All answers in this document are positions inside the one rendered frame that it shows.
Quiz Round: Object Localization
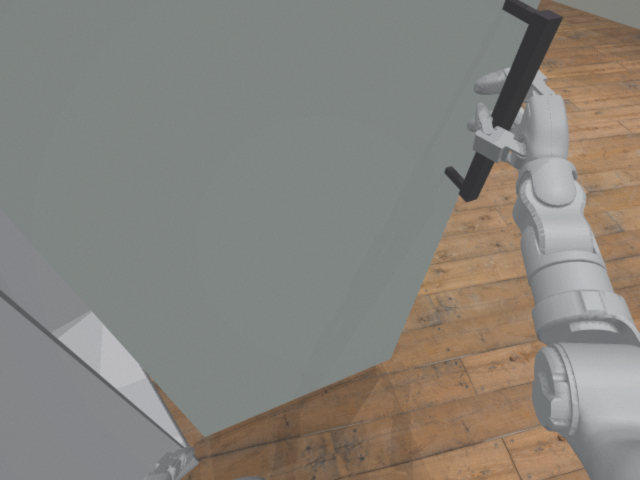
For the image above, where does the robot right forearm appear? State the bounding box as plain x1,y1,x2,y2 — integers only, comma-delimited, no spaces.
512,157,640,347

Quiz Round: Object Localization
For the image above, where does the robot right upper arm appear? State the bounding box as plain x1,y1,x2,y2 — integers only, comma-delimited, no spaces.
532,342,640,480

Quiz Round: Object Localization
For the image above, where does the handle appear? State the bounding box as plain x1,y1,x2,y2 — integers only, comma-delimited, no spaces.
444,0,563,202

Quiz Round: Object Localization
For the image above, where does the robot left hand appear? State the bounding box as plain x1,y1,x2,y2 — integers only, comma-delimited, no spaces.
143,446,195,480

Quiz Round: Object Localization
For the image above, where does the robot right hand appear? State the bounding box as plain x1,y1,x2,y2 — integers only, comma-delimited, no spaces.
467,67,569,174

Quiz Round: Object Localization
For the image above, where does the fridge door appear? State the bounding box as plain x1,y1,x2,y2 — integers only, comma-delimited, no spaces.
0,0,541,437

